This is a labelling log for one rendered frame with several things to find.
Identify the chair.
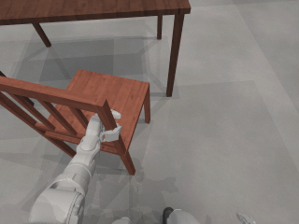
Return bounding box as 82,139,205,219
0,69,150,175

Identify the robot left hand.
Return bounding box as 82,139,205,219
85,109,122,143

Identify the left robot forearm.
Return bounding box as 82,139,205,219
28,134,101,223

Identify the left robot upper arm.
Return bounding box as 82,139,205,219
22,188,85,224

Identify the robot right thigh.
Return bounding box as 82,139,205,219
166,211,200,224

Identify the table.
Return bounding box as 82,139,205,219
0,0,192,106

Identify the robot right foot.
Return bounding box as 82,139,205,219
163,207,174,224

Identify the robot right hand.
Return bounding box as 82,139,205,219
236,212,256,224

